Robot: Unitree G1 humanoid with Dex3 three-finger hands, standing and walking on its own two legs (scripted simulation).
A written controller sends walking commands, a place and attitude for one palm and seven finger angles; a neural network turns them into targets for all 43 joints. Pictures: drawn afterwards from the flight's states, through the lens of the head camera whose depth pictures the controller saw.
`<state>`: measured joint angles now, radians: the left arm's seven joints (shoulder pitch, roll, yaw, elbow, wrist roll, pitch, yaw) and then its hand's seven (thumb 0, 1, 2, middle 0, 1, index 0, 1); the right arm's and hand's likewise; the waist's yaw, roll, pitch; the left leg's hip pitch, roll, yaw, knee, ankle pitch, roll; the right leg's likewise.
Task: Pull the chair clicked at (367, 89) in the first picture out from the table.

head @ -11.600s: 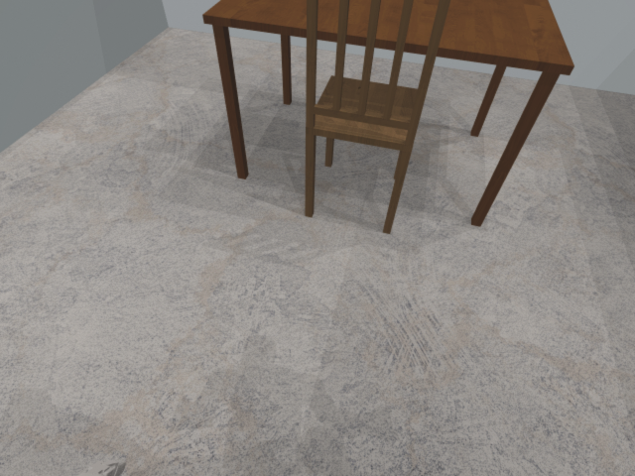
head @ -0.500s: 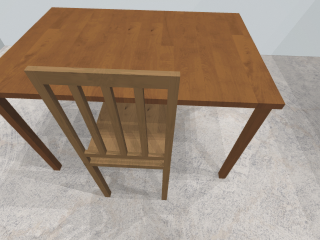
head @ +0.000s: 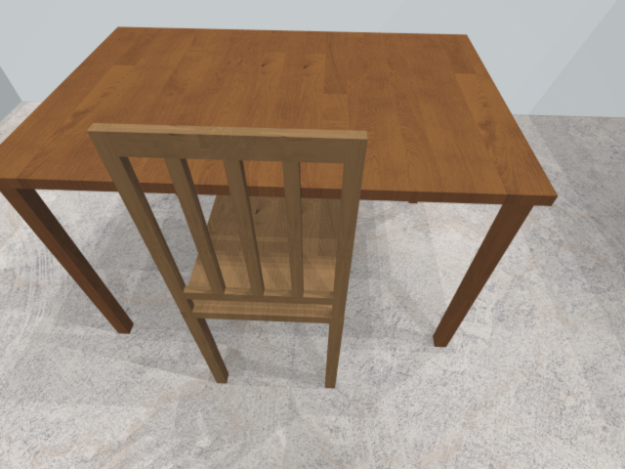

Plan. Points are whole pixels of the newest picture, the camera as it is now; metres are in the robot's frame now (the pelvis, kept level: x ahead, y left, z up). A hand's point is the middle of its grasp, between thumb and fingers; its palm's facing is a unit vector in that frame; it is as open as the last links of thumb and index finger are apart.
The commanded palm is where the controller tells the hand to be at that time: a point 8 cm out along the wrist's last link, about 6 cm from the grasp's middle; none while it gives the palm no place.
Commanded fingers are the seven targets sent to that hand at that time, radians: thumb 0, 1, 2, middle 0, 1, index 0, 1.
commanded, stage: come to a stop and stand still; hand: left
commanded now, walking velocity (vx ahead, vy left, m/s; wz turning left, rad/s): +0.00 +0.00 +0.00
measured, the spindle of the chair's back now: (248, 237) +0.50 +0.15 -0.04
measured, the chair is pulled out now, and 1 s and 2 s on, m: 0.00 0.00 0.00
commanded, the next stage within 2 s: look again from close up in 0.10 s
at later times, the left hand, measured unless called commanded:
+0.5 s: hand out of the picture +0.03 +0.16 -0.18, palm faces +0.02 -0.98 -0.19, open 7.3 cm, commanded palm none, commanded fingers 0.00 0.90 0.90 -0.20 -0.30 -0.20 -0.30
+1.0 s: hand out of the picture +0.04 +0.16 -0.17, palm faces +0.03 -0.98 -0.20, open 7.3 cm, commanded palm none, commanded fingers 0.00 0.90 0.90 -0.20 -0.30 -0.20 -0.30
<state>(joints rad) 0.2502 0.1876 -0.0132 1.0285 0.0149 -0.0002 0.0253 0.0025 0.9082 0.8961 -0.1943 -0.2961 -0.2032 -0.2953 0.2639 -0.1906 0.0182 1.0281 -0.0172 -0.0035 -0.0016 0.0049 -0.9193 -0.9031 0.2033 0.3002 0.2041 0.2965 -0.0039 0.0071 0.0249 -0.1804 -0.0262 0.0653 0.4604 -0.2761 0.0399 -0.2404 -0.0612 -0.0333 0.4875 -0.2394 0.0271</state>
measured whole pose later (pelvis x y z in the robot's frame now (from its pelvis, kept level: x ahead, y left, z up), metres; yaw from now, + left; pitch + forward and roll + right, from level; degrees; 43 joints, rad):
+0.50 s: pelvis +0.03 -0.01 +0.00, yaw +0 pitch +0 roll +0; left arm 0.26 0.15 -0.01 1.13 0.01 -0.02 0.04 0.01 0.92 0.90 -0.20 -0.30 -0.20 -0.30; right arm 0.25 -0.15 0.02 1.14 -0.01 -0.02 -0.03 0.01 -0.92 -0.90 0.20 0.30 0.20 0.30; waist 0.00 -0.01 0.05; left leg -0.13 -0.02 0.05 0.44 -0.31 0.03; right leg -0.19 -0.05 -0.05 0.48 -0.28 0.02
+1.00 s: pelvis +0.04 -0.02 +0.00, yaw +1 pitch +0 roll +0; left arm 0.27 0.16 -0.01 1.12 0.01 -0.02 0.04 0.00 0.92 0.90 -0.19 -0.30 -0.20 -0.30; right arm 0.26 -0.15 0.02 1.15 -0.01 -0.02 -0.03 0.01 -0.91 -0.90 0.20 0.30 0.20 0.30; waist 0.00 -0.01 0.04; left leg -0.10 -0.01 0.04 0.40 -0.30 0.01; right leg -0.17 -0.04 -0.06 0.45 -0.28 0.01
